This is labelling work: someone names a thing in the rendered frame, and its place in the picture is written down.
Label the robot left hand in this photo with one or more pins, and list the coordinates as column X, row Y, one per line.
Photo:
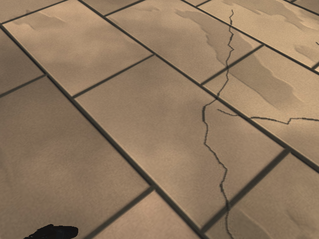
column 54, row 232

